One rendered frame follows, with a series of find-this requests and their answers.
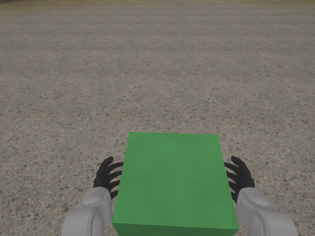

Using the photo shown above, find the robot left hand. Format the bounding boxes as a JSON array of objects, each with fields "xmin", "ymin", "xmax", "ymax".
[{"xmin": 93, "ymin": 156, "xmax": 124, "ymax": 199}]

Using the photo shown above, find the robot left forearm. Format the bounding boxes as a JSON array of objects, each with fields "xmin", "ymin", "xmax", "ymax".
[{"xmin": 60, "ymin": 187, "xmax": 113, "ymax": 236}]

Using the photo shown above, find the robot right hand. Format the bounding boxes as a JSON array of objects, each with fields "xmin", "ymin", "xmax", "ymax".
[{"xmin": 224, "ymin": 156, "xmax": 255, "ymax": 204}]

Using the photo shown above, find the robot right forearm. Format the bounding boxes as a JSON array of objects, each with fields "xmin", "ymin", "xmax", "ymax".
[{"xmin": 236, "ymin": 187, "xmax": 298, "ymax": 236}]

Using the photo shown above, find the carton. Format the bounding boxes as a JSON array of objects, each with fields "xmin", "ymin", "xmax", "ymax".
[{"xmin": 112, "ymin": 132, "xmax": 239, "ymax": 236}]

